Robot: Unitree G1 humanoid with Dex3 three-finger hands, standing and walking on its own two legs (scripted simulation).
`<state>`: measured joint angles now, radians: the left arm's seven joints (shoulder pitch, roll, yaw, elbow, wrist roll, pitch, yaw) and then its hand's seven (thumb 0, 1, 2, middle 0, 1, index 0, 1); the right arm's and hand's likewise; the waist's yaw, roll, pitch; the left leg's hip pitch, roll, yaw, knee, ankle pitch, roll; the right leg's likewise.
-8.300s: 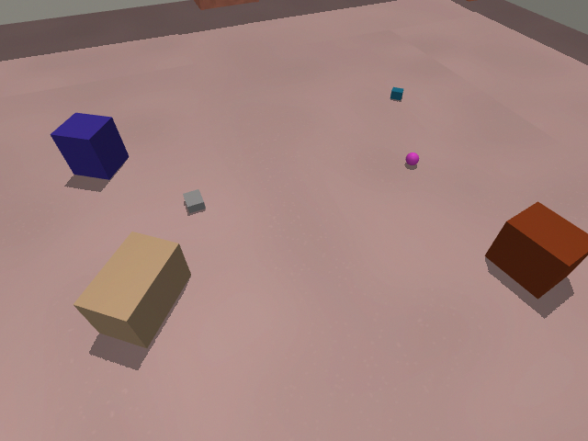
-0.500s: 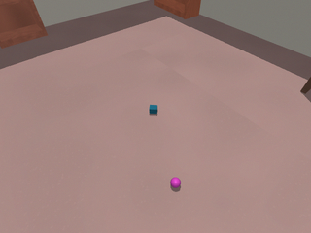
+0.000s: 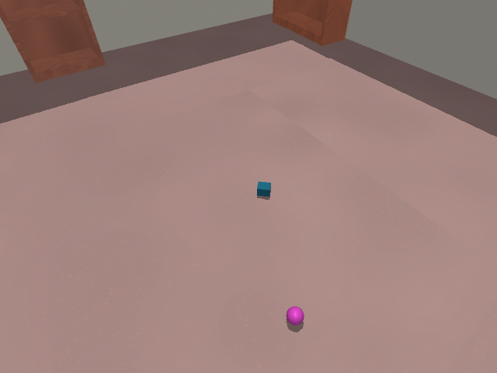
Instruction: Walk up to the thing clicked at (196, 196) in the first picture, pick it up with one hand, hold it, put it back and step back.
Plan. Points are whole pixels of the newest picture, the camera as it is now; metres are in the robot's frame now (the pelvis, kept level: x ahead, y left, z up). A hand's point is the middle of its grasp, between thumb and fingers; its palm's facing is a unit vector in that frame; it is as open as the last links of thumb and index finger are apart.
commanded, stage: walk up
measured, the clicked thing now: out of the picture -0.05 +0.87 -0.74
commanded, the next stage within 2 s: none
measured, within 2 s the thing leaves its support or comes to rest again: neither
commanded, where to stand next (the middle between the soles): +1.10 -0.04 m, yaw -2 degrees
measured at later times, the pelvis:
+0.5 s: pelvis +0.21 +0.03 +0.00, yaw -3 degrees
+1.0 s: pelvis +0.46 -0.01 +0.00, yaw -2 degrees
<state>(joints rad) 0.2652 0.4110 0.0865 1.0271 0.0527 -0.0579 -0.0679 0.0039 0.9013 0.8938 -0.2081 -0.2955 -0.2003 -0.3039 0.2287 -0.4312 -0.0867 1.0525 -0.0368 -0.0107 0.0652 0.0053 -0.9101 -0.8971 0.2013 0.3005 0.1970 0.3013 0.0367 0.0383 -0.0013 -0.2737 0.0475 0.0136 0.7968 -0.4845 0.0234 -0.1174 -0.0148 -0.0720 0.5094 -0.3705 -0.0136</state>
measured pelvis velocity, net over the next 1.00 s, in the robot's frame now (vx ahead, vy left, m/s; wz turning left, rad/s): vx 0.46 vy -0.01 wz -0.03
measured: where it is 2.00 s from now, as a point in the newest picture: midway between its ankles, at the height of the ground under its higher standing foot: (272, 244)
